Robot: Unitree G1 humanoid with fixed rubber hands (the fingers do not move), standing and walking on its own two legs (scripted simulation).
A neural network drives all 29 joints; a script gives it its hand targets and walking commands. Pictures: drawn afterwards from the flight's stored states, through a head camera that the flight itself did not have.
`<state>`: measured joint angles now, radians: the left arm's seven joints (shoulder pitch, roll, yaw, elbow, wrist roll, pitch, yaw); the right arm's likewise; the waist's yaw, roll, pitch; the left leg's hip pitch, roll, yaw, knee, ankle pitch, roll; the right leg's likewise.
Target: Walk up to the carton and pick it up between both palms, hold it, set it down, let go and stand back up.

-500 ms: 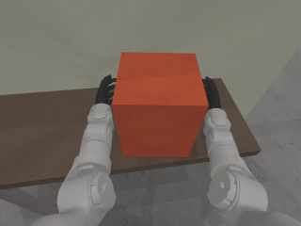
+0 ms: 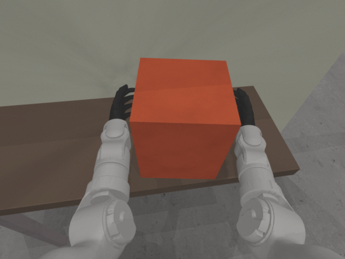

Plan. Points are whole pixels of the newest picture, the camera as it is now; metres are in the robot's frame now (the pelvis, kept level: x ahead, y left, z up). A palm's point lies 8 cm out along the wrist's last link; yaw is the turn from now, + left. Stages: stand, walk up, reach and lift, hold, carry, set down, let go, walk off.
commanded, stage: set down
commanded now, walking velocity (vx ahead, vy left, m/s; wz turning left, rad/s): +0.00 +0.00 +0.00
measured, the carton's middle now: (180, 123) +0.43 +0.00 +0.04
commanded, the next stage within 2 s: none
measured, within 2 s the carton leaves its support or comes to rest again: neither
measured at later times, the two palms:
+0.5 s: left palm (119, 118) +0.41 +0.15 +0.08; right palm (244, 122) +0.40 -0.16 +0.08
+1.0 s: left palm (111, 119) +0.43 +0.17 +0.05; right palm (241, 117) +0.44 -0.16 +0.06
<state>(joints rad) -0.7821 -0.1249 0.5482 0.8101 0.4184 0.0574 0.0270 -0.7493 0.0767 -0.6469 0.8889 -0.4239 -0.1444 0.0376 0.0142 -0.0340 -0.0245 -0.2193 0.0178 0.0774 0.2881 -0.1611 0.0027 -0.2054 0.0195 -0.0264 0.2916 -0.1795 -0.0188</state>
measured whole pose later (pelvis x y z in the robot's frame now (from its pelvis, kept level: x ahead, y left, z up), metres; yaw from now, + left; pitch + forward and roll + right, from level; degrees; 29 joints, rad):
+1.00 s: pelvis -0.01 +0.00 -0.02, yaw -1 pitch +21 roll -2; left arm -0.98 0.14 0.07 1.36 -0.13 -0.17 0.17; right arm -0.96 -0.21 -0.02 1.32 0.24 -0.15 -0.07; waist 0.05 0.00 -0.27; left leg -0.66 0.07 0.07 0.53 -0.24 -0.01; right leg -0.61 0.06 -0.03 0.44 -0.20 -0.03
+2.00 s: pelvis -0.02 -0.02 -0.01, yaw +1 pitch +13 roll -1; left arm -1.08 0.37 -0.02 0.97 -0.27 0.34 0.09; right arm -1.10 -0.38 0.05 1.10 0.42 0.25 -0.07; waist 0.00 -0.03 -0.18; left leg -0.45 0.05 0.03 0.39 -0.16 -0.03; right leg -0.40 0.05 -0.07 0.34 -0.16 -0.05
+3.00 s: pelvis -0.02 -0.02 +0.00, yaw +1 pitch +1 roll +0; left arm -0.22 0.21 0.12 0.21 -0.14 0.34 0.05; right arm -0.24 -0.23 -0.02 0.36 0.29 0.13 -0.07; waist 0.01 -0.04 0.00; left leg -0.19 0.03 0.05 0.33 -0.16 -0.02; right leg -0.17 0.03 -0.05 0.34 -0.19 -0.05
